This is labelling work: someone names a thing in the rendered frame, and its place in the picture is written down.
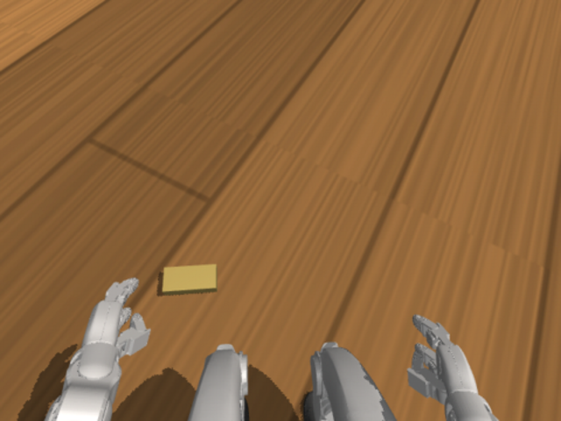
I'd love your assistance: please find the left robot arm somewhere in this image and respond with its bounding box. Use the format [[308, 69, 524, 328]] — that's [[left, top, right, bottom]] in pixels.
[[44, 342, 122, 421]]

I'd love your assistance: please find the small box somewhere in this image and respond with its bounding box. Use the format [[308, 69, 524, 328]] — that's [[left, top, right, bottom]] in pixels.
[[162, 264, 217, 296]]

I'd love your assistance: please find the right robot arm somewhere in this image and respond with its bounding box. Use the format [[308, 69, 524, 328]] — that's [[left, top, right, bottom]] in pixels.
[[444, 391, 499, 421]]

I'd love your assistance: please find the left robot hand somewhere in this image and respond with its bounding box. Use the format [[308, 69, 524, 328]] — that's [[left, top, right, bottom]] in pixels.
[[81, 278, 151, 359]]

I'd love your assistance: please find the right robot hand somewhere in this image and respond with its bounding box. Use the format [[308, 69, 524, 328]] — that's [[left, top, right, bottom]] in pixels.
[[408, 315, 479, 405]]

